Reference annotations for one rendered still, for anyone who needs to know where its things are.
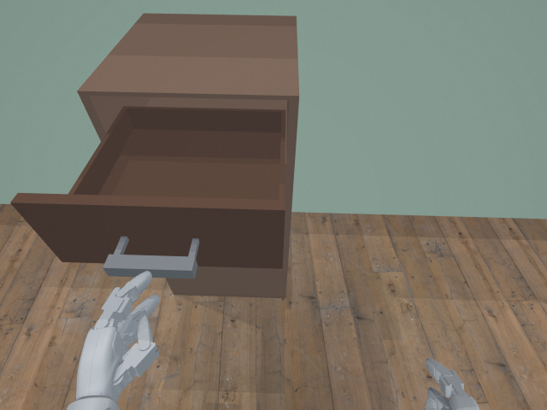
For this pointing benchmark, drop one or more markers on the drawer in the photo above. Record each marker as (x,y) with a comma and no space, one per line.
(162,176)

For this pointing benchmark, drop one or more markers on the robot left hand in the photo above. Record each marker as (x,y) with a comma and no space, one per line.
(100,369)

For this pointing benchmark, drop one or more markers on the cabinet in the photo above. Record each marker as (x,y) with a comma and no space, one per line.
(207,61)

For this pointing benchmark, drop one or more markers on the handle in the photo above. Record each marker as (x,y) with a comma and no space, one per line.
(120,265)

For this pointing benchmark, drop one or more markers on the robot right hand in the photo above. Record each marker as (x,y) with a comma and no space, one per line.
(452,387)

